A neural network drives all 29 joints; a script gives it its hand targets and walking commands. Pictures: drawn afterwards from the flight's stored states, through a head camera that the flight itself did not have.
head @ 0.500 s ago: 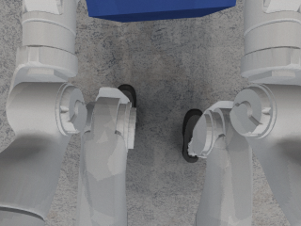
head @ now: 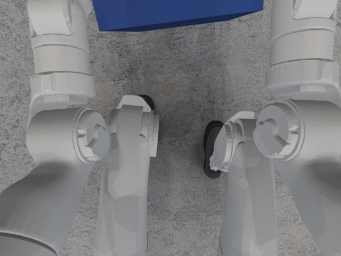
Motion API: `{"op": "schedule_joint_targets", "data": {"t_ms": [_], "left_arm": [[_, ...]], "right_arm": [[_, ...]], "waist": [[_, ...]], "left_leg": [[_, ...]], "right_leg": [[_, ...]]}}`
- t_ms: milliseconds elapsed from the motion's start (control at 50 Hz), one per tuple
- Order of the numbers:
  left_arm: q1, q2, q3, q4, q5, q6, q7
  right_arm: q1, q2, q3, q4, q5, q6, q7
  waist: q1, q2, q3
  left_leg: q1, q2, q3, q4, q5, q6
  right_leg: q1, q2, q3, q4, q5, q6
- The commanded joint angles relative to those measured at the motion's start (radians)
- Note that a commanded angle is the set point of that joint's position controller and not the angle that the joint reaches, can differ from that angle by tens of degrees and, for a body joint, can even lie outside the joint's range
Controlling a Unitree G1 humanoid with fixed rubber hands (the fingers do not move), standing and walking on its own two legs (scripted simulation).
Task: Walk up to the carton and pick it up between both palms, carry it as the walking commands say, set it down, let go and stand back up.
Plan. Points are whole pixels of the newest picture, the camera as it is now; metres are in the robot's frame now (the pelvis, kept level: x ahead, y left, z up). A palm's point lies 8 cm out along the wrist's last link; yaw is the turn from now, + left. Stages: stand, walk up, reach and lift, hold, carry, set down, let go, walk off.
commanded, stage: reach and lift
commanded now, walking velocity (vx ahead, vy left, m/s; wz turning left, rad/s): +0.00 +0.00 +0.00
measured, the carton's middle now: out of the picture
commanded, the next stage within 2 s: none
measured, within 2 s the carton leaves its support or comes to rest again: neither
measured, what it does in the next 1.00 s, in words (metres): rises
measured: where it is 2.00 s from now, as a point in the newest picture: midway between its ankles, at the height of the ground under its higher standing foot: (177, 147)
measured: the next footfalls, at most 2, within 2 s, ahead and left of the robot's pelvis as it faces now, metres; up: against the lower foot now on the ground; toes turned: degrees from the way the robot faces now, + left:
none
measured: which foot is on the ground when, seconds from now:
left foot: down 0.00-1.00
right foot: down 0.00-1.00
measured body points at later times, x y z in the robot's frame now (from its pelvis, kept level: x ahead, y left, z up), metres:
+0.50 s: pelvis -0.02 +0.00 +0.04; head +0.33 +0.05 +0.31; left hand +0.52 +0.23 -0.08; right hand +0.59 -0.06 -0.05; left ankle +0.16 +0.14 -0.41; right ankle +0.11 -0.12 -0.41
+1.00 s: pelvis -0.01 +0.00 +0.09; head +0.31 +0.05 +0.39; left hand +0.50 +0.23 -0.01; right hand +0.57 -0.06 +0.02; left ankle +0.16 +0.14 -0.41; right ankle +0.11 -0.12 -0.41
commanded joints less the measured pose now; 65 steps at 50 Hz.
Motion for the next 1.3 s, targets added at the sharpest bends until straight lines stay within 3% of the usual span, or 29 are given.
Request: {"op": "schedule_joint_targets", "data": {"t_ms": [0, 100, 120, 180, 200, 220, 240, 260, 280, 340, 380, 440, 520, 560, 700, 760, 780, 820, 880, 900, 920, 1000, 1040, 1100, 1120, 1140, 1220, 1240, 1280], "left_arm": [[-0.91, -0.932, -0.511, -0.233, -0.195, -0.071, -0.272], [-0.876, -0.957, -0.501, -0.212, -0.183, -0.051, -0.266], [-0.868, -0.987, -0.523, -0.233, -0.196, -0.047, -0.265], [-0.864, -0.998, -0.511, -0.215, -0.184, -0.034, -0.269], [-0.848, -0.984, -0.487, -0.195, -0.167, -0.033, -0.272], [-0.866, -0.996, -0.511, -0.224, -0.18, -0.034, -0.275], [-0.862, -0.976, -0.49, -0.21, -0.166, -0.031, -0.277], [-0.868, -0.995, -0.5, -0.245, -0.173, -0.031, -0.276], [-0.837, -0.996, -0.488, -0.209, -0.164, -0.029, -0.279], [-0.864, -0.995, -0.507, -0.238, -0.18, -0.025, -0.283], [-0.871, -0.99, -0.519, -0.275, -0.178, -0.024, -0.28], [-0.903, -0.993, -0.526, -0.298, -0.187, -0.016, -0.278], [-0.856, -0.981, -0.49, -0.248, -0.15, -0.009, -0.28], [-0.844, -0.993, -0.482, -0.223, -0.143, -0.008, -0.286], [-0.81, -1.051, -0.527, -0.255, -0.168, -0.01, -0.293], [-0.796, -1.052, -0.536, -0.263, -0.168, -0.009, -0.287], [-0.784, -1.067, -0.545, -0.26, -0.169, -0.011, -0.287], [-0.768, -1.058, -0.542, -0.28, -0.162, -0.012, -0.283], [-0.792, -1.07, -0.576, -0.332, -0.181, -0.013, -0.275], [-0.764, -1.061, -0.562, -0.302, -0.171, -0.012, -0.276], [-0.775, -1.076, -0.586, -0.328, -0.183, -0.01, -0.272], [-0.725, -1.104, -0.575, -0.254, -0.166, -0.007, -0.278], [-0.74, -1.1, -0.583, -0.284, -0.168, -0.012, -0.277], [-0.691, -1.132, -0.593, -0.262, -0.172, -0.016, -0.28], [-0.717, -1.145, -0.628, -0.314, -0.198, -0.022, -0.279], [-0.689, -1.112, -0.59, -0.281, -0.174, -0.023, -0.279], [-0.654, -1.133, -0.612, -0.285, -0.177, -0.023, -0.275], [-0.644, -1.129, -0.611, -0.308, -0.171, -0.028, -0.274], [-0.641, -1.116, -0.623, -0.318, -0.171, -0.032, -0.274]], "right_arm": [[-0.552, 1.02, 0.481, 0.063, 0.164, 0.054, 0.276], [-0.583, 1.035, 0.519, 0.029, 0.177, 0.063, 0.286], [-0.581, 1.04, 0.528, 0.005, 0.186, 0.064, 0.287], [-0.542, 1.059, 0.506, 0.062, 0.168, 0.078, 0.297], [-0.539, 1.069, 0.506, 0.076, 0.166, 0.082, 0.302], [-0.539, 1.066, 0.509, 0.052, 0.163, 0.08, 0.3], [-0.545, 1.07, 0.504, 0.06, 0.16, 0.083, 0.298], [-0.528, 1.076, 0.508, 0.056, 0.163, 0.084, 0.3], [-0.548, 1.086, 0.516, 0.045, 0.17, 0.081, 0.301], [-0.544, 1.083, 0.522, 0.031, 0.163, 0.087, 0.298], [-0.536, 1.103, 0.555, 0.006, 0.174, 0.092, 0.294], [-0.55, 1.106, 0.559, -0.006, 0.176, 0.098, 0.291], [-0.509, 1.12, 0.525, 0.054, 0.165, 0.103, 0.3], [-0.486, 1.122, 0.507, 0.075, 0.146, 0.103, 0.303], [-0.467, 1.135, 0.54, 0.025, 0.146, 0.095, 0.307], [-0.469, 1.145, 0.575, -0.004, 0.163, 0.093, 0.31], [-0.444, 1.145, 0.564, 0.007, 0.157, 0.09, 0.31], [-0.452, 1.159, 0.599, -0.016, 0.173, 0.091, 0.313], [-0.439, 1.154, 0.624, -0.044, 0.179, 0.094, 0.31], [-0.438, 1.158, 0.61, -0.022, 0.172, 0.093, 0.308], [-0.412, 1.163, 0.61, -0.023, 0.175, 0.094, 0.311], [-0.391, 1.164, 0.563, 0.011, 0.15, 0.088, 0.317], [-0.368, 1.155, 0.567, 0.025, 0.148, 0.087, 0.321], [-0.367, 1.161, 0.587, -0.014, 0.14, 0.079, 0.32], [-0.379, 1.18, 0.622, -0.06, 0.159, 0.076, 0.315], [-0.37, 1.172, 0.611, -0.03, 0.156, 0.077, 0.316], [-0.355, 1.17, 0.621, -0.049, 0.162, 0.073, 0.316], [-0.322, 1.195, 0.643, -0.048, 0.157, 0.077, 0.316], [-0.308, 1.196, 0.649, -0.045, 0.161, 0.077, 0.318]], "waist": [[0.019, 0.102, -2.105], [0.038, 0.072, -2.147], [0.022, 0.078, -2.195], [0.021, 0.071, -2.151], [0.036, 0.06, -2.119], [0.009, 0.055, -2.156], [0.035, 0.056, -2.128], [0.025, 0.069, -2.173], [0.047, 0.072, -2.178], [0.014, 0.049, -2.217], [0.03, 0.051, -2.276], [0.021, 0.055, -2.294], [0.041, 0.071, -2.192], [0.031, 0.062, -2.154], [0.006, 0.049, -2.274], [0.024, 0.054, -2.281], [0.008, 0.064, -2.264], [0.034, 0.054, -2.293], [0.019, 0.065, -2.337], [0.032, 0.063, -2.279], [0.001, 0.062, -2.295], [0.0, 0.078, -2.185], [-0.004, 0.091, -2.19], [-0.009, 0.067, -2.225], [-0.017, 0.067, -2.287], [0.006, 0.068, -2.235], [-0.007, 0.069, -2.216], [0.015, 0.065, -2.233], [0.011, 0.061, -2.222]], "left_leg": [[1.011, -0.104, 0.162, -0.139, 0.277, -0.002], [1.025, -0.108, 0.165, -0.174, 0.272, 0.003], [1.076, -0.109, 0.158, -0.183, 0.287, 0.001], [1.031, -0.107, 0.159, -0.212, 0.231, 0.002], [1.015, -0.109, 0.165, -0.214, 0.217, 0.008], [1.021, -0.11, 0.165, -0.213, 0.222, 0.005], [0.989, -0.111, 0.174, -0.224, 0.211, 0.008], [1.019, -0.112, 0.174, -0.225, 0.23, 0.004], [1.024, -0.114, 0.178, -0.228, 0.234, 0.009], [1.02, -0.117, 0.178, -0.239, 0.23, 0.006], [1.053, -0.12, 0.18, -0.246, 0.247, 0.007], [1.076, -0.126, 0.181, -0.271, 0.227, 0.007], [1.052, -0.122, 0.182, -0.309, 0.18, 0.01], [1.028, -0.124, 0.185, -0.322, 0.142, 0.011], [1.13, -0.13, 0.173, -0.353, 0.213, 0.0], [1.177, -0.129, 0.164, -0.383, 0.222, 0.002], [1.187, -0.129, 0.162, -0.386, 0.224, -0.001], [1.205, -0.134, 0.16, -0.398, 0.234, 0.004], [1.262, -0.139, 0.161, -0.41, 0.247, 0.001], [1.222, -0.138, 0.162, -0.415, 0.237, 0.004], [1.279, -0.134, 0.149, -0.439, 0.222, 0.002], [1.257, -0.129, 0.146, -0.48, 0.152, 0.002], [1.282, -0.13, 0.145, -0.498, 0.158, -0.006], [1.296, -0.133, 0.142, -0.503, 0.187, -0.004], [1.346, -0.134, 0.139, -0.503, 0.226, -0.006], [1.3, -0.138, 0.147, -0.511, 0.217, -0.001], [1.341, -0.135, 0.137, -0.549, 0.196, -0.001], [1.34, -0.142, 0.15, -0.547, 0.228, 0.003], [1.352, -0.14, 0.139, -0.557, 0.235, 0.006]], "right_leg": [[0.28, 0.102, -0.123, -0.241, 0.19, -0.031], [0.316, 0.106, -0.121, -0.273, 0.188, -0.028], [0.338, 0.107, -0.123, -0.282, 0.204, -0.029], [0.332, 0.106, -0.124, -0.305, 0.167, -0.029], [0.311, 0.103, -0.118, -0.315, 0.145, -0.027], [0.34, 0.105, -0.12, -0.324, 0.163, -0.027], [0.342, 0.105, -0.108, -0.332, 0.151, -0.026], [0.377, 0.105, -0.109, -0.333, 0.175, -0.029], [0.378, 0.104, -0.1, -0.34, 0.167, -0.026], [0.427, 0.105, -0.099, -0.36, 0.185, -0.023], [0.477, 0.106, -0.093, -0.363, 0.206, -0.021], [0.507, 0.106, -0.089, -0.387, 0.193, -0.021], [0.482, 0.103, -0.079, -0.421, 0.154, -0.023], [0.486, 0.103, -0.076, -0.441, 0.128, -0.025], [0.573, 0.106, -0.08, -0.477, 0.195, -0.025], [0.582, 0.107, -0.08, -0.489, 0.198, -0.022], [0.572, 0.109, -0.078, -0.498, 0.198, -0.026], [0.604, 0.109, -0.074, -0.507, 0.202, -0.025], [0.65, 0.112, -0.067, -0.529, 0.208, -0.027], [0.64, 0.111, -0.06, -0.533, 0.196, -0.028], [0.65, 0.111, -0.069, -0.549, 0.192, -0.027], [0.628, 0.107, -0.06, -0.59, 0.138, -0.033], [0.641, 0.108, -0.064, -0.6, 0.145, -0.035], [0.69, 0.106, -0.058, -0.618, 0.17, -0.035], [0.728, 0.108, -0.058, -0.62, 0.211, -0.034], [0.727, 0.105, -0.053, -0.627, 0.199, -0.03], [0.745, 0.104, -0.051, -0.658, 0.182, -0.031], [0.793, 0.105, -0.039, -0.674, 0.209, -0.033], [0.791, 0.105, -0.038, -0.68, 0.216, -0.031]]}}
